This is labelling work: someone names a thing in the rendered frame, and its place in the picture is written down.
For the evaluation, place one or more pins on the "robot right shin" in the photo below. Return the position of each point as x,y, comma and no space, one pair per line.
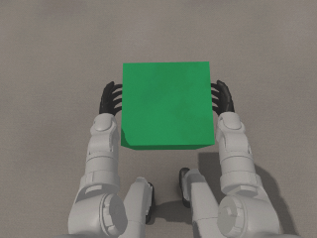
192,171

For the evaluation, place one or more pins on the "robot left hand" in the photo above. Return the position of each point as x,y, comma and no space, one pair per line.
107,103

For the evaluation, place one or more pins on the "robot right upper arm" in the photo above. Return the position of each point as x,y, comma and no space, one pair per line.
241,216

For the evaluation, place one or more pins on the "left robot forearm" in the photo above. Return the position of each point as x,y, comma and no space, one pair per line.
102,159

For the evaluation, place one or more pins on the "right robot forearm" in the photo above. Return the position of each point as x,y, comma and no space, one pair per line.
236,159

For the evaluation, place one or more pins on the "carton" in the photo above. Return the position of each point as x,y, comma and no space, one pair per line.
167,106

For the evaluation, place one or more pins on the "robot left upper arm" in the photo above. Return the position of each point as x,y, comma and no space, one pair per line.
100,216

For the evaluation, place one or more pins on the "left robot thigh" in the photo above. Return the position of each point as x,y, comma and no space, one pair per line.
136,202

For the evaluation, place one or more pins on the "robot right hand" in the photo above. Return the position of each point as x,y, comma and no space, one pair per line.
224,101

